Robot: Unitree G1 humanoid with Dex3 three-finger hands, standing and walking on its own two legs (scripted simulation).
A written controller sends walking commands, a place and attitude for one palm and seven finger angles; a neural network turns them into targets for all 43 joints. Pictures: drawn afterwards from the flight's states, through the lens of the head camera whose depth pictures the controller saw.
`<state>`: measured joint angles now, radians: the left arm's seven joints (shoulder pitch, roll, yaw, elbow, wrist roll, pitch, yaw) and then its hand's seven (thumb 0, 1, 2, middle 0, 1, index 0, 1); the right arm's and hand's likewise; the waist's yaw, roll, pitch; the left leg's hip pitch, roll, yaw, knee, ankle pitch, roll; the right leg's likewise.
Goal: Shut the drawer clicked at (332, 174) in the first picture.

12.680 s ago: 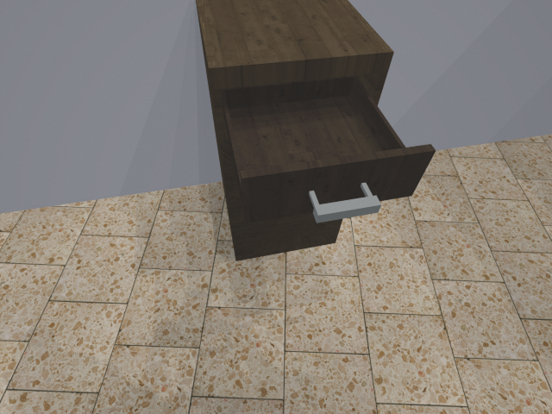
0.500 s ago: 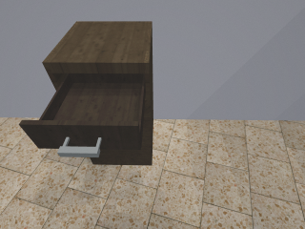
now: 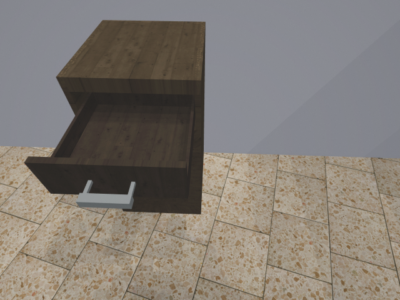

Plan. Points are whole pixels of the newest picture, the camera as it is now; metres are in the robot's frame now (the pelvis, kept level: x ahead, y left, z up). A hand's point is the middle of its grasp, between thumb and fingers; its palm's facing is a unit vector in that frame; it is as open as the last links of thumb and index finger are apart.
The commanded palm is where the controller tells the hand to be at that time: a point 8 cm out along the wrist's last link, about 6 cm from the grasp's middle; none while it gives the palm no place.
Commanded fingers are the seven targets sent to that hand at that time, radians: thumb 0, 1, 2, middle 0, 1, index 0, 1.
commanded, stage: shuffle to correct the standing spot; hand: left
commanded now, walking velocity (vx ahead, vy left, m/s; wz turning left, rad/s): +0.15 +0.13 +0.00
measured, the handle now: (108, 192) +0.36 +0.26 -0.05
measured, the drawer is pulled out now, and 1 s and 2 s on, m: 0.29 0.29 0.29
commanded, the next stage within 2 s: come to a stop and stand still in 0.10 s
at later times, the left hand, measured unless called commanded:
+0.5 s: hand out of the picture +0.08 +0.20 -0.17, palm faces +0.04 -0.97 -0.24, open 7.3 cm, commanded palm none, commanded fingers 0.00 0.90 0.90 -0.20 -0.30 -0.20 -0.30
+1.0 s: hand out of the picture +0.02 +0.18 -0.16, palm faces -0.01 -0.97 -0.24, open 7.3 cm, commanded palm none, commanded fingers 0.00 0.90 0.90 -0.20 -0.30 -0.20 -0.30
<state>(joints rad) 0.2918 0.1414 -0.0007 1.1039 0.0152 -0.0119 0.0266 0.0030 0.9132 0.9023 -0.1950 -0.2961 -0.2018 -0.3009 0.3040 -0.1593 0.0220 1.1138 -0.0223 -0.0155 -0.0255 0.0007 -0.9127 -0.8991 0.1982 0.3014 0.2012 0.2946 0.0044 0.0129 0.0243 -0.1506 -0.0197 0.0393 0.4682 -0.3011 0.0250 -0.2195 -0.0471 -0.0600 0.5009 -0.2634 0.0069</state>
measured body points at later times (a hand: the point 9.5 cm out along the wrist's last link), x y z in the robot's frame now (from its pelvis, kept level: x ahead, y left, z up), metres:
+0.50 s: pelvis +0.05 +0.02 +0.00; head +0.07 +0.00 +0.44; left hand +0.08 +0.25 -0.15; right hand +0.04 -0.19 -0.17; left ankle -0.03 +0.10 -0.74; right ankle +0.03 -0.10 -0.74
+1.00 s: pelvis -0.02 +0.00 +0.00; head -0.03 -0.02 +0.45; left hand +0.02 +0.24 -0.14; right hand +0.01 -0.23 -0.16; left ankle -0.03 +0.10 -0.74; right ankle +0.03 -0.10 -0.74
